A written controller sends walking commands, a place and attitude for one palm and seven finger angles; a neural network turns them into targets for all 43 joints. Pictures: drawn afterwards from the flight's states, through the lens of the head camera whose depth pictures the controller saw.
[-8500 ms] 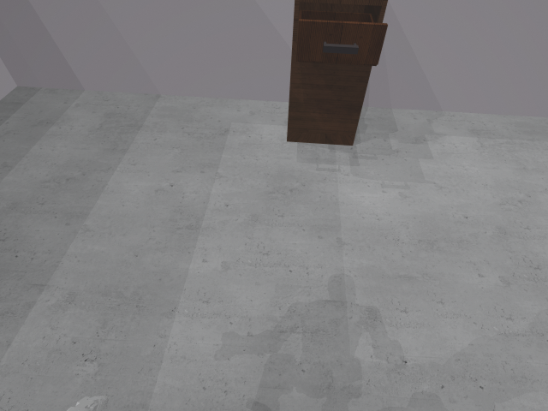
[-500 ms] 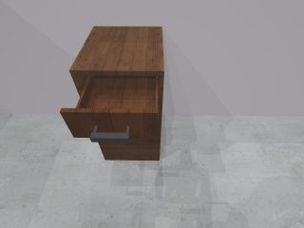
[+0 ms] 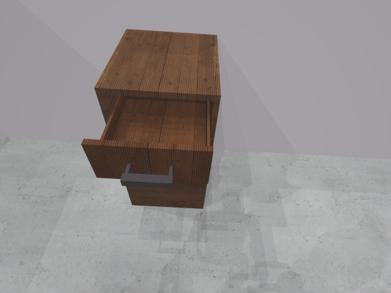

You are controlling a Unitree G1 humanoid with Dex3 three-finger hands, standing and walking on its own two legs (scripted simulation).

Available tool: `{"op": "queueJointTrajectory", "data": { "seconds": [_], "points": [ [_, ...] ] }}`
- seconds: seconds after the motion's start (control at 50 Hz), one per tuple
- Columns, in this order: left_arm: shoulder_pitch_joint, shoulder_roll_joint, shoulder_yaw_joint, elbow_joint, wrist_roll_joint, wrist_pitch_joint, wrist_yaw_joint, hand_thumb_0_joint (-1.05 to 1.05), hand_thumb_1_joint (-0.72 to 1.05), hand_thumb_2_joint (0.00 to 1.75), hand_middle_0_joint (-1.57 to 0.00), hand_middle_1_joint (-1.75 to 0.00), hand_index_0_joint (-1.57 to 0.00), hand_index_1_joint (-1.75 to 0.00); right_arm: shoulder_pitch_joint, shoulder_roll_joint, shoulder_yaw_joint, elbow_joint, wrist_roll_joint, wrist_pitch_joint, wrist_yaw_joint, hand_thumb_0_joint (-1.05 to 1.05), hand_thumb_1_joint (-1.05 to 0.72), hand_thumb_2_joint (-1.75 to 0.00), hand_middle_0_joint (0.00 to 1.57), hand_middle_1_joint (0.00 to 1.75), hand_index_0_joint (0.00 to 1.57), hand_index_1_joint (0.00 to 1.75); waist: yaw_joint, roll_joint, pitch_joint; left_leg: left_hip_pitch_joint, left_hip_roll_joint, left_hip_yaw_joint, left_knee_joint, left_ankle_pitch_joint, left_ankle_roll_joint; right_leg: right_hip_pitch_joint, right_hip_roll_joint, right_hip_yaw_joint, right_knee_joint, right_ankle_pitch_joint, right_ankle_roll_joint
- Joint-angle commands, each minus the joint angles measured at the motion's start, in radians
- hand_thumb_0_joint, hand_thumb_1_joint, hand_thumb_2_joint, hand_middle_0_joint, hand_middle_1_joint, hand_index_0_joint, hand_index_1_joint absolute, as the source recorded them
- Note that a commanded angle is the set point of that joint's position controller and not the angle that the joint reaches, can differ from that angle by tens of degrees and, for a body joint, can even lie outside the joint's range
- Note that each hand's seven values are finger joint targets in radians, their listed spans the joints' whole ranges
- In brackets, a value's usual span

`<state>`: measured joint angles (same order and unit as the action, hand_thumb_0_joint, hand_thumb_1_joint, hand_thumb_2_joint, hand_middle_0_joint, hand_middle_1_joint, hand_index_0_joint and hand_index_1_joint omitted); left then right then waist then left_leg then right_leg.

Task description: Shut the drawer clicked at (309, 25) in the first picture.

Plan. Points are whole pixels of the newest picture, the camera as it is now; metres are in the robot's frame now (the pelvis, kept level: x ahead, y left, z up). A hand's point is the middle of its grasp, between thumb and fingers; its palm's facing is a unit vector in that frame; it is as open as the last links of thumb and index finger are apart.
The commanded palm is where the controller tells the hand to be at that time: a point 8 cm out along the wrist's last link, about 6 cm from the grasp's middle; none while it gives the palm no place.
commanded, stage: shuffle to correct the standing spot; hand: left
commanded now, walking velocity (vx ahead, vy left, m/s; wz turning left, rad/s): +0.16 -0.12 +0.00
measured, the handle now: (148, 174) +0.43 +0.16 -0.09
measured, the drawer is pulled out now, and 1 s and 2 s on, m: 0.21 0.21 0.21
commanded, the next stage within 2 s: come to a stop and stand still in 0.14 s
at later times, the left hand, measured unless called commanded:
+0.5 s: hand out of the picture +0.01 +0.12 -0.18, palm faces +0.04 -0.99 -0.15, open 7.4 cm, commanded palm none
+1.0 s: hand out of the picture +0.06 +0.11 -0.16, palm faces +0.00 -0.97 -0.23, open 7.3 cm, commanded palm none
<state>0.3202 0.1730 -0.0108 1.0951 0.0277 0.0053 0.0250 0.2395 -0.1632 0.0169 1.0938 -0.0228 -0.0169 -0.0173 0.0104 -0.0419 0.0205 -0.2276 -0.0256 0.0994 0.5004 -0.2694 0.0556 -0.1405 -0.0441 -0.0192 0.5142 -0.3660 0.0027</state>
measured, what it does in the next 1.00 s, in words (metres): steps on the spot: right foot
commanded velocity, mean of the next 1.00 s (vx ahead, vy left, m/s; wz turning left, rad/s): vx -0.01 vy -0.01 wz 0.00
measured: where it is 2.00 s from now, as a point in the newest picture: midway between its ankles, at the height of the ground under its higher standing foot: outside the picture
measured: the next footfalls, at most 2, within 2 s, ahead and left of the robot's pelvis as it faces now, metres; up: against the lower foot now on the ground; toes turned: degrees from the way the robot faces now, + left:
right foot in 0.50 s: +0.06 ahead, -0.13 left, +0.00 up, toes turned -1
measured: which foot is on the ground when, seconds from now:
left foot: down 0.00-1.00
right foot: down 0.00-0.36, up 0.38-0.48, down 0.50-1.00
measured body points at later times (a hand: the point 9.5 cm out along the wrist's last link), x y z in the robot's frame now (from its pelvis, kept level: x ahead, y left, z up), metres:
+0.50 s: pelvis +0.06 -0.03 +0.00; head +0.07 -0.02 +0.44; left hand +0.01 +0.17 -0.17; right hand +0.09 -0.26 -0.16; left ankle +0.05 +0.07 -0.74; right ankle +0.02 -0.14 -0.74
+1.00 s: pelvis +0.04 -0.07 +0.01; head +0.04 -0.08 +0.46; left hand +0.06 +0.16 -0.14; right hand +0.04 -0.29 -0.16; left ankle +0.05 +0.07 -0.73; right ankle +0.02 -0.14 -0.73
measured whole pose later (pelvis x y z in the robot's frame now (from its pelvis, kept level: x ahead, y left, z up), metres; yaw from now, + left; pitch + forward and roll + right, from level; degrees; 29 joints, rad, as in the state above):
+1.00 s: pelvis +0.04 -0.07 +0.01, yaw -1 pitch -2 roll +1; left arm 0.28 0.16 -0.01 1.07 0.02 -0.01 0.04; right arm 0.27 -0.16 0.02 1.12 -0.02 0.01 -0.02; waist 0.00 0.01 0.02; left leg -0.17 0.05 0.10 0.40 -0.19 -0.03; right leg -0.14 0.02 -0.07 0.44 -0.28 -0.06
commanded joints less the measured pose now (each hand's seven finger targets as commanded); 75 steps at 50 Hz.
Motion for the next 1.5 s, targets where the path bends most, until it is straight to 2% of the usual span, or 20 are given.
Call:
{"op": "queueJointTrajectory", "data": {
  "seconds": [0.0,0.12,0.16,0.2,0.24,0.28,0.3,0.32,0.34,0.36,0.4,0.44,0.5,0.6,1.04,1.34,1.36,1.38,1.42,1.48],
  "points": [
    [0.07,0.055,0.013,-0.033,0.005,-0.011,-0.009,0.0,0.9,0.9,-0.2,-0.3,-0.2,-0.3,0.078,-0.171,-0.049,-0.027,0.0,-0.001,-0.013,0.0,-0.9,-0.9,0.2,0.3,0.2,0.3,-0.016,0.13,0.069,0.055,0.266,-0.315,-0.236,-0.151,0.098,-0.213,0.016,-0.043,0.054,-0.056,-0.04],
    [0.154,0.07,0.029,-0.006,-0.001,-0.03,-0.011,0.0,0.9,0.9,-0.2,-0.3,-0.2,-0.3,0.037,-0.109,-0.043,-0.053,0.003,-0.015,-0.008,0.0,-0.9,-0.9,0.2,0.3,0.2,0.3,0.018,-0.007,0.052,-0.119,0.141,-0.113,-0.018,-0.005,0.033,-0.017,-0.055,0.075,-0.104,0.086,-0.083],
    [0.205,0.112,0.043,0.018,-0.005,-0.041,-0.001,0.0,0.9,0.9,-0.2,-0.3,-0.2,-0.3,0.01,-0.06,-0.032,-0.067,0.003,-0.026,-0.003,0.0,-0.9,-0.9,0.2,0.3,0.2,0.3,0.025,-0.161,0.027,-0.224,0.053,0.015,0.175,-0.039,-0.008,0.108,-0.168,0.214,-0.165,0.336,-0.142],
    [0.257,0.106,0.046,0.033,0.001,-0.048,0.009,0.0,0.9,0.9,-0.2,-0.3,-0.2,-0.3,-0.052,-0.049,-0.032,-0.086,0.0,-0.027,-0.001,0.0,-0.9,-0.9,0.2,0.3,0.2,0.3,0.057,-0.162,0.069,-0.36,0.05,0.023,0.328,-0.254,-0.012,0.186,-0.239,0.257,-0.159,0.681,-0.22],
    [0.243,0.103,0.045,0.038,0.011,-0.051,0.019,0.0,0.9,0.9,-0.2,-0.3,-0.2,-0.3,-0.065,-0.034,-0.03,-0.09,0.007,-0.033,0.001,0.0,-0.9,-0.9,0.2,0.3,0.2,0.3,0.042,-0.079,0.071,-0.363,0.062,0.001,0.286,-0.278,-0.004,0.222,-0.232,0.2,-0.095,0.894,-0.233],
    [0.141,0.094,0.034,0.011,-0.005,-0.049,0.021,0.0,0.9,0.9,-0.2,-0.3,-0.2,-0.3,0.067,-0.021,-0.021,-0.026,0.01,-0.034,-0.006,0.0,-0.9,-0.9,0.2,0.3,0.2,0.3,-0.044,-0.053,0.013,-0.08,0.025,0.017,0.01,-0.025,-0.013,0.115,-0.137,0.067,0.044,0.995,-0.148],
    [0.113,0.08,0.031,0.002,-0.018,-0.047,0.021,0.0,0.9,0.9,-0.2,-0.3,-0.2,-0.3,0.161,-0.048,-0.022,0.017,0.006,-0.038,-0.016,0.0,-0.9,-0.9,0.2,0.3,0.2,0.3,-0.076,-0.004,-0.035,0.116,0.071,-0.041,-0.056,0.344,0.006,0.002,-0.075,0.027,0.161,0.886,-0.086],
    [0.127,0.042,0.024,-0.001,-0.03,-0.047,0.022,0.0,0.9,0.9,-0.2,-0.3,-0.2,-0.3,0.211,-0.114,-0.03,0.038,-0.001,-0.035,-0.028,0.0,-0.9,-0.9,0.2,0.3,0.2,0.3,-0.067,0.135,-0.082,0.243,0.247,-0.218,-0.022,0.728,0.095,-0.137,-0.008,-0.02,0.24,0.512,-0.026],
    [0.136,0.008,0.02,-0.007,-0.023,-0.043,0.029,0.0,0.9,0.9,-0.2,-0.3,-0.2,-0.3,0.208,-0.12,-0.03,0.036,0.008,-0.023,-0.025,0.0,-0.9,-0.9,0.2,0.3,0.2,0.3,-0.04,0.187,-0.067,0.178,0.34,-0.231,-0.092,0.887,0.147,-0.125,0.025,-0.032,0.274,-0.067,-0.02],
    [0.122,0.003,0.017,0.008,-0.022,-0.026,0.033,0.0,0.9,0.9,-0.2,-0.3,-0.2,-0.3,0.135,-0.117,-0.021,0.03,0.011,-0.023,-0.03,0.0,-0.9,-0.9,0.2,0.3,0.2,0.3,-0.011,0.246,-0.001,0.124,0.352,-0.258,-0.12,0.909,0.16,-0.15,0.009,-0.001,0.265,-0.222,-0.01],
    [0.123,0.012,0.016,0.021,-0.018,-0.01,0.031,0.0,0.9,0.9,-0.2,-0.3,-0.2,-0.3,0.057,-0.086,-0.012,0.01,0.013,-0.016,-0.037,0.0,-0.9,-0.9,0.2,0.3,0.2,0.3,0.014,0.205,0.085,0.064,0.315,-0.216,-0.126,0.866,0.145,-0.135,-0.028,0.004,0.154,-0.162,-0.006],
    [0.168,0.01,0.017,0.038,-0.015,-0.012,0.026,0.0,0.9,0.9,-0.2,-0.3,-0.2,-0.3,0.011,-0.095,-0.023,-0.016,0.018,-0.008,-0.038,0.0,-0.9,-0.9,0.2,0.3,0.2,0.3,0.03,0.113,0.028,0.08,0.238,-0.151,-0.077,0.654,0.077,-0.061,-0.027,0.009,-0.063,0.14,-0.005],
    [0.102,0.051,0.017,0.003,-0.013,-0.019,0.022,0.0,0.9,0.9,-0.2,-0.3,-0.2,-0.3,0.017,-0.078,-0.033,-0.03,0.022,-0.005,-0.027,0.0,-0.9,-0.9,0.2,0.3,0.2,0.3,-0.005,0.053,0.015,0.077,0.164,-0.11,-0.105,0.354,-0.003,-0.062,-0.08,0.063,-0.087,0.384,-0.026],
    [0.069,0.076,0.028,-0.039,-0.01,-0.023,0.028,0.0,0.9,0.9,-0.2,-0.3,-0.2,-0.3,0.032,-0.074,-0.035,-0.041,0.014,0.006,-0.018,0.0,-0.9,-0.9,0.2,0.3,0.2,0.3,-0.006,0.011,-0.026,0.087,0.149,-0.082,-0.082,0.343,-0.028,-0.039,-0.103,0.089,-0.076,0.523,-0.048],
    [0.055,0.076,0.015,-0.027,-0.019,-0.031,0.015,0.0,0.9,0.9,-0.2,-0.3,-0.2,-0.3,0.094,-0.051,-0.005,0.014,0.009,0.014,-0.006,0.0,-0.9,-0.9,0.2,0.3,0.2,0.3,-0.006,0.025,0.089,0.059,0.131,-0.07,-0.158,0.081,-0.053,-0.103,-0.079,0.109,-0.255,0.128,-0.052],
    [0.142,0.011,0.008,0.018,-0.019,-0.04,0.018,0.0,0.9,0.9,-0.2,-0.3,-0.2,-0.3,0.158,-0.009,-0.005,0.04,0.012,0.004,-0.017,0.0,-0.9,-0.9,0.2,0.3,0.2,0.3,-0.008,0.036,0.078,0.058,0.137,-0.071,-0.147,0.116,-0.049,-0.089,-0.064,0.089,-0.237,0.19,-0.053],
    [0.177,0.054,0.013,0.04,0.001,-0.068,0.053,0.0,0.9,0.9,-0.2,-0.3,-0.2,-0.3,0.014,-0.052,-0.018,-0.027,0.015,-0.017,-0.008,0.0,-0.9,-0.9,0.2,0.3,0.2,0.3,0.033,0.039,0.119,-0.092,0.121,-0.026,0.113,0.029,-0.085,-0.083,-0.156,0.195,-0.208,0.786,0.037],
    [0.166,0.11,0.024,0.017,-0.004,-0.07,0.053,0.0,0.9,0.9,-0.2,-0.3,-0.2,-0.3,0.059,-0.023,-0.017,-0.076,0.02,-0.006,-0.012,0.0,-0.9,-0.9,0.2,0.3,0.2,0.3,-0.03,0.021,0.069,-0.09,0.085,-0.043,0.096,-0.037,-0.076,0.02,-0.207,0.171,-0.151,1.124,0.019],
    [0.138,0.061,0.019,-0.012,-0.018,-0.064,0.045,0.0,0.9,0.9,-0.2,-0.3,-0.2,-0.3,0.16,0.001,-0.023,-0.065,0.019,-0.012,-0.016,0.0,-0.9,-0.9,0.2,0.3,0.2,0.3,-0.049,-0.032,-0.158,0.0,0.076,-0.056,0.045,0.02,-0.042,0.132,-0.156,0.092,-0.044,1.006,-0.065],
    [0.094,0.026,0.014,-0.031,-0.015,-0.048,0.035,0.0,0.9,0.9,-0.2,-0.3,-0.2,-0.3,0.146,-0.027,-0.027,-0.053,0.012,-0.001,-0.016,0.0,-0.9,-0.9,0.2,0.3,0.2,0.3,-0.039,-0.05,0.018,0.013,0.113,-0.091,-0.019,0.084,-0.035,-0.075,-0.095,0.081,-0.127,0.404,-0.074]
  ]
}}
